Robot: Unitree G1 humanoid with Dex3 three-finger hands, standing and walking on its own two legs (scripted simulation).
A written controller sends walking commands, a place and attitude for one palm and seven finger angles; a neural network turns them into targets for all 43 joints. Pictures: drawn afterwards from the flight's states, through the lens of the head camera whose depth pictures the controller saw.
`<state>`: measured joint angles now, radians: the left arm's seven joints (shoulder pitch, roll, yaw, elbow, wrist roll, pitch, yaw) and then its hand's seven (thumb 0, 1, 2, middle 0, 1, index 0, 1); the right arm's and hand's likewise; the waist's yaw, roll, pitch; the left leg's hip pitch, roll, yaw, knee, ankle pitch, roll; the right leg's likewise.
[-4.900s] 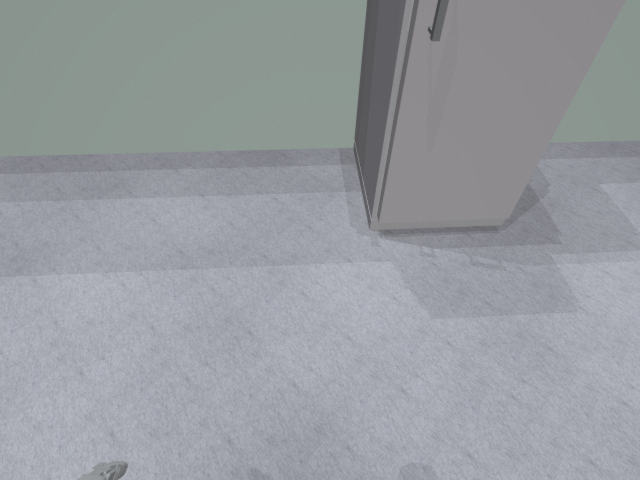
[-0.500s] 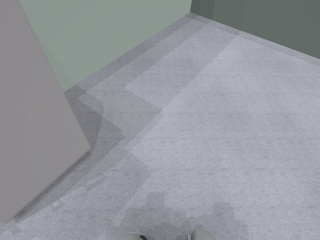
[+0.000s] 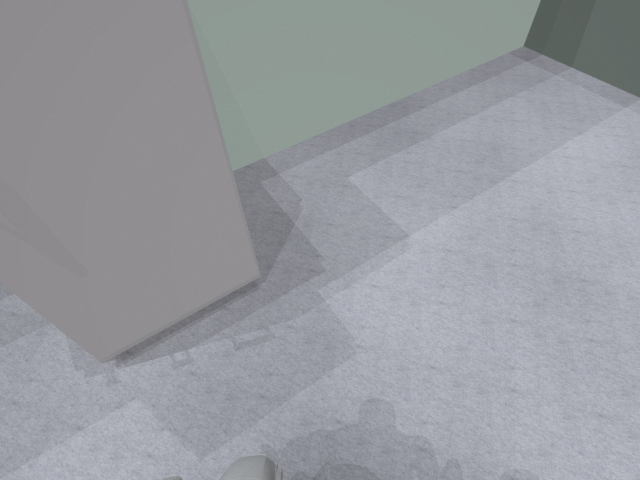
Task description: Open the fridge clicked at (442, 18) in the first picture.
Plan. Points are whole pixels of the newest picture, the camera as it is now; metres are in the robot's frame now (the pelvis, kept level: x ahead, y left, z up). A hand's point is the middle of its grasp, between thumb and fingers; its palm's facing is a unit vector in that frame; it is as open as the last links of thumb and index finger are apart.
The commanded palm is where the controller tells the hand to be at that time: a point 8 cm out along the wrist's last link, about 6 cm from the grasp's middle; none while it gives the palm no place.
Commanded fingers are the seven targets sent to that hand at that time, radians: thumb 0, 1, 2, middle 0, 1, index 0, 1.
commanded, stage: turn to face it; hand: left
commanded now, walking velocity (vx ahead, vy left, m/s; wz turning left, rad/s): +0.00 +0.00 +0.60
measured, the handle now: out of the picture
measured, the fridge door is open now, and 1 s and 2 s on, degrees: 0 0 0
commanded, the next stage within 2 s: take the last steps up to it in 0.84 s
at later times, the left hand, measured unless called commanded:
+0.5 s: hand out of the picture +0.02 +0.25 -0.15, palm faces +0.30 -0.90 -0.30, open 7.4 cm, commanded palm none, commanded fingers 0.00 0.90 0.90 -0.20 -0.30 -0.20 -0.30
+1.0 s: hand out of the picture -0.16 +0.21 -0.19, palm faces +0.54 -0.81 -0.23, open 7.4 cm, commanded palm none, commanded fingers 0.00 0.90 0.90 -0.20 -0.30 -0.20 -0.30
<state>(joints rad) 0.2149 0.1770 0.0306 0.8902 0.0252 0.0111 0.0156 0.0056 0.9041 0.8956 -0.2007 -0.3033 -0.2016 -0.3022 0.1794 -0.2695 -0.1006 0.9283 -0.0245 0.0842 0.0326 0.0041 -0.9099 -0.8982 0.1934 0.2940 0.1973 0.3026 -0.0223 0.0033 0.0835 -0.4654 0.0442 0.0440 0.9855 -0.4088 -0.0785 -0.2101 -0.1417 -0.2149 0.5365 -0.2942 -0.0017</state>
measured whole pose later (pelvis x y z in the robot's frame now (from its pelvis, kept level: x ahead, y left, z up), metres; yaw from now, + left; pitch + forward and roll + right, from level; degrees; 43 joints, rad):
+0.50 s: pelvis -0.02 +0.01 -0.01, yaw +17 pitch -1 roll +0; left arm 0.16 0.24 0.07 0.87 0.00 0.04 0.01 0.01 0.91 0.90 -0.20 -0.30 -0.20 -0.30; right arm 0.16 -0.24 -0.07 0.90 -0.03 0.05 0.02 0.00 -0.90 -0.90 0.20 0.30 0.20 0.30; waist -0.02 0.03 0.07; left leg -0.32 -0.04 -0.08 0.55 -0.22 0.00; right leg -0.33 -0.04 -0.03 0.70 -0.37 0.08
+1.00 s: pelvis -0.07 +0.02 -0.01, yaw +30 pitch -2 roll +0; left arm 0.26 0.26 0.06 0.98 0.01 0.06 0.02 0.01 0.91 0.90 -0.20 -0.30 -0.20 -0.30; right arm 0.15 -0.20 -0.04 0.95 -0.02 0.03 0.01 0.00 -0.91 -0.90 0.20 0.29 0.20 0.30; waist 0.03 -0.06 0.09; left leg -0.25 0.00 0.07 0.60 -0.32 0.03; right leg -0.38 -0.14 -0.10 0.84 -0.46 0.06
